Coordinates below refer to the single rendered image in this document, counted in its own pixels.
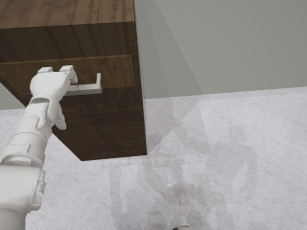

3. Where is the left robot forearm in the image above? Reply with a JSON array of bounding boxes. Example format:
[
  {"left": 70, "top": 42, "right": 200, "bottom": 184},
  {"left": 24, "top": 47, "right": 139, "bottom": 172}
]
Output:
[{"left": 0, "top": 94, "right": 59, "bottom": 170}]

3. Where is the drawer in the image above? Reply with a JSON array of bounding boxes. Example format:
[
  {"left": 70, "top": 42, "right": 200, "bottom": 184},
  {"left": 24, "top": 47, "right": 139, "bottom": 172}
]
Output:
[{"left": 0, "top": 55, "right": 133, "bottom": 94}]

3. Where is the robot left upper arm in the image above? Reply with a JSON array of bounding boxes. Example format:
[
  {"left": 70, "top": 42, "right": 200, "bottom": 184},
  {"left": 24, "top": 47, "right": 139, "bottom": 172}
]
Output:
[{"left": 0, "top": 165, "right": 46, "bottom": 230}]

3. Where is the handle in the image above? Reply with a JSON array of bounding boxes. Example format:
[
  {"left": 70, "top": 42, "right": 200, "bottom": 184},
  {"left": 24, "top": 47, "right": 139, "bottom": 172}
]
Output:
[{"left": 31, "top": 73, "right": 102, "bottom": 96}]

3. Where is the robot left hand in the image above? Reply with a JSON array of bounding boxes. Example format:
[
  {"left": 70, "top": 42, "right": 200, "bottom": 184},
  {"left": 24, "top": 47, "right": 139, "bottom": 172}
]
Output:
[{"left": 30, "top": 65, "right": 78, "bottom": 130}]

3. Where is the cabinet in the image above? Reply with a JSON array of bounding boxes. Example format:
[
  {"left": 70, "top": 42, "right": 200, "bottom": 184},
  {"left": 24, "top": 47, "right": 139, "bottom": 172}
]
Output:
[{"left": 0, "top": 0, "right": 147, "bottom": 161}]

